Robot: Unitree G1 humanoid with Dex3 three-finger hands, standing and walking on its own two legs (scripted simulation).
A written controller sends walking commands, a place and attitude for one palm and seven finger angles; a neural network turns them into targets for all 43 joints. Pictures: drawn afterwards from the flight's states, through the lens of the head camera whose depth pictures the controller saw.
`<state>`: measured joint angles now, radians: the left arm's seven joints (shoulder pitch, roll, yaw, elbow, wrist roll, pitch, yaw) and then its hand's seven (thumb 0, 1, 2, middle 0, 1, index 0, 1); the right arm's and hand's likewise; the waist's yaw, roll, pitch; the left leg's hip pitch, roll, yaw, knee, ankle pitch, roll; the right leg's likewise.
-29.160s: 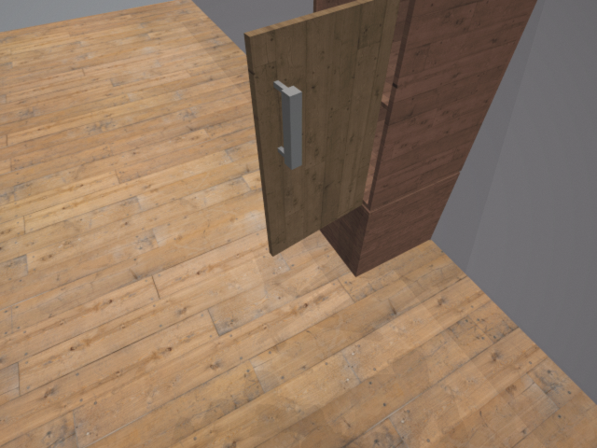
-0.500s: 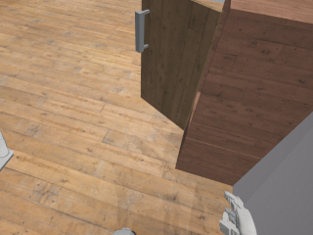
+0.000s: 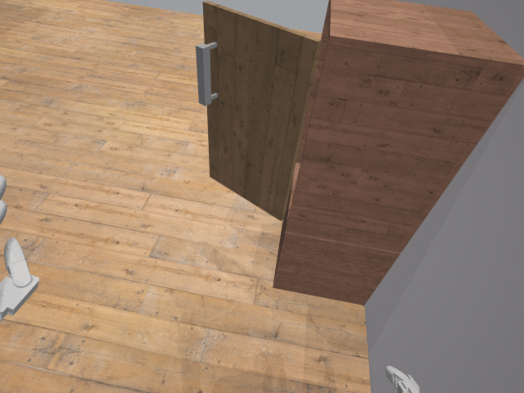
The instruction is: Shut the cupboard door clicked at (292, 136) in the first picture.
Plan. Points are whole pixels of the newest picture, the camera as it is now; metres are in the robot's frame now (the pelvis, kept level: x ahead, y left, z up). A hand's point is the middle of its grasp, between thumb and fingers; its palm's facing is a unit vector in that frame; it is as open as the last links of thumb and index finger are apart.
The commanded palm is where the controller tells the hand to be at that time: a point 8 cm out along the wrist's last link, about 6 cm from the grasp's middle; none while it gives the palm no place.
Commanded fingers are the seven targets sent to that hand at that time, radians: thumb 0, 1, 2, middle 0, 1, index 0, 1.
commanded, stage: stop stepping back and stand still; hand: left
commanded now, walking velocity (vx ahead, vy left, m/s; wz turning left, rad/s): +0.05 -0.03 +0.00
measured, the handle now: (209, 74) +0.89 +0.17 +0.08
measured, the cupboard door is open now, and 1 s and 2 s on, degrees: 62 62 62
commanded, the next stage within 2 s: let the arm hang, fingers relaxed in 0.54 s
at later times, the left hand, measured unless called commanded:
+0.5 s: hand (54, 258) +0.23 +0.25 +0.16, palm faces +0.40 -0.81 -0.42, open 7.4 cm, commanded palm +0.17 +0.29 +0.17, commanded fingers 0.00 0.90 0.90 -0.20 -0.30 -0.20 -0.30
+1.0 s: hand out of the picture +0.02 +0.17 -0.19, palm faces +0.01 -0.99 -0.16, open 7.1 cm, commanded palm none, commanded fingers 0.00 0.90 0.90 -0.20 -0.30 -0.20 -0.30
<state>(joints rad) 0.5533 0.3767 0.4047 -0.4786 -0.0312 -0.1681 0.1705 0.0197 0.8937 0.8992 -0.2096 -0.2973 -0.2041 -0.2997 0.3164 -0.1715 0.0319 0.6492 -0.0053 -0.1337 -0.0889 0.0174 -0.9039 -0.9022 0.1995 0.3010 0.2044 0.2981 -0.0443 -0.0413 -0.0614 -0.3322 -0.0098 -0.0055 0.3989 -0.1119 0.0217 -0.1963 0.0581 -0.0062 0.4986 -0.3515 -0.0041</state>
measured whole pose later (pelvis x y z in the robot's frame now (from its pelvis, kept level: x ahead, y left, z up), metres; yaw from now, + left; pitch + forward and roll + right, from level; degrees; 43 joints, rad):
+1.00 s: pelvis +0.00 -0.01 -0.01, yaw +0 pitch -1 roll -1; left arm 0.31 0.19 0.00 0.96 0.01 0.05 0.02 0.01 0.98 0.90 -0.21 -0.30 -0.21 -0.30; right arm 0.26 -0.22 0.03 0.99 -0.02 0.04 -0.02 0.01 -0.91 -0.90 0.20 0.30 0.20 0.30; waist -0.02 -0.04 0.05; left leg -0.34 -0.02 -0.03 0.51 -0.16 0.02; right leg -0.13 0.06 -0.04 0.48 -0.34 -0.06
